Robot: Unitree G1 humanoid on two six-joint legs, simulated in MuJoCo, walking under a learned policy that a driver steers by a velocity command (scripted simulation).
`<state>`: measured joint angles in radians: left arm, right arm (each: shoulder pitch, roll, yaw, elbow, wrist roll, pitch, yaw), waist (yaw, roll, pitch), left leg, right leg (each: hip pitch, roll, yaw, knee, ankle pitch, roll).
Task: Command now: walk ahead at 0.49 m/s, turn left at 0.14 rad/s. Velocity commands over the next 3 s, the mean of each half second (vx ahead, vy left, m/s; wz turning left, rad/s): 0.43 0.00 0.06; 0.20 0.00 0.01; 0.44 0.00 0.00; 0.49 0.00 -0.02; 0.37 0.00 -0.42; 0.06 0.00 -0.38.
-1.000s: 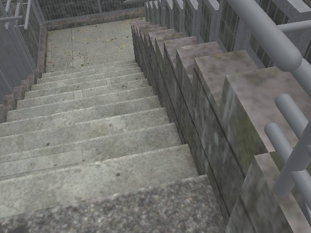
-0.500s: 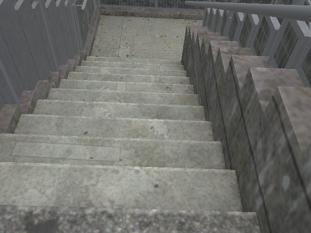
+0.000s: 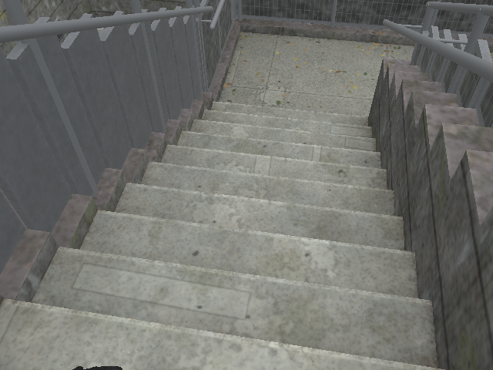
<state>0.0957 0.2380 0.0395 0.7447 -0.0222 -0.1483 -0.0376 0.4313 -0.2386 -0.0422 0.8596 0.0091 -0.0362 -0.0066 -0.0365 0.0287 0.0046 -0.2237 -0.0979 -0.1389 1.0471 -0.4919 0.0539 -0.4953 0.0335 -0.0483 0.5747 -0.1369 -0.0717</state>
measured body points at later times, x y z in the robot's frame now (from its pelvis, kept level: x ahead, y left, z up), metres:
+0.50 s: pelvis +0.22 +0.06 +0.00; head +0.23 +0.07 +0.45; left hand +0.26 +0.33 -0.14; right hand +0.32 -0.19 -0.12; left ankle +0.24 +0.18 -0.72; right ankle +0.12 -0.09 -0.66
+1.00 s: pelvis +0.33 +0.02 -0.05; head +0.33 +0.01 +0.40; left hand +0.52 +0.24 -0.15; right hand +0.22 -0.21 -0.19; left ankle +0.24 +0.18 -0.71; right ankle +0.30 -0.08 -0.72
